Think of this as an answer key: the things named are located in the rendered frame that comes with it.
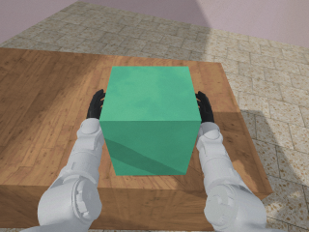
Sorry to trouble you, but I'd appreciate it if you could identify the carton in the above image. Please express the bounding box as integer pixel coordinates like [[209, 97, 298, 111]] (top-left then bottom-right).
[[98, 66, 202, 176]]

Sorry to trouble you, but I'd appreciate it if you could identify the robot left hand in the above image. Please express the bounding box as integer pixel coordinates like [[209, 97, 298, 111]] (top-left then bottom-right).
[[86, 89, 106, 119]]

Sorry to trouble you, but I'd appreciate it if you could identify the robot right hand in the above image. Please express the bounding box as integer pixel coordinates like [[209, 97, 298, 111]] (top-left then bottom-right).
[[195, 91, 214, 124]]

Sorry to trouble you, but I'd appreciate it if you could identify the robot right forearm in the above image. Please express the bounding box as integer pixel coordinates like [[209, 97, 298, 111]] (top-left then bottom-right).
[[196, 122, 254, 195]]

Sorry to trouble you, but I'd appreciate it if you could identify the robot right upper arm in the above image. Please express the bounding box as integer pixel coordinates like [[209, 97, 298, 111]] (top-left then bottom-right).
[[204, 184, 287, 232]]

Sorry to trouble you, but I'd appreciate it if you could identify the robot left forearm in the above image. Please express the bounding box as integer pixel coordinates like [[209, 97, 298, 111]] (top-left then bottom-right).
[[38, 118, 104, 223]]

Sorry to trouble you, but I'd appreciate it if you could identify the robot left upper arm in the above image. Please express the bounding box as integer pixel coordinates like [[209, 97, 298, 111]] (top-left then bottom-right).
[[19, 178, 102, 232]]

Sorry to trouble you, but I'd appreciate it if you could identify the pedestal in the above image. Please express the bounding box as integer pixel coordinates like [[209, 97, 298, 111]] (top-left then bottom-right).
[[0, 47, 273, 232]]

